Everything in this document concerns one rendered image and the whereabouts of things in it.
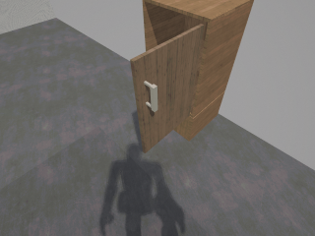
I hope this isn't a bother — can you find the handle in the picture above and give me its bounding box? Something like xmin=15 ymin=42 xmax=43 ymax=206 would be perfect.
xmin=144 ymin=81 xmax=158 ymax=112

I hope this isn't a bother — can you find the cupboard door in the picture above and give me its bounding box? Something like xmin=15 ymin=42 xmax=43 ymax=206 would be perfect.
xmin=130 ymin=24 xmax=205 ymax=153

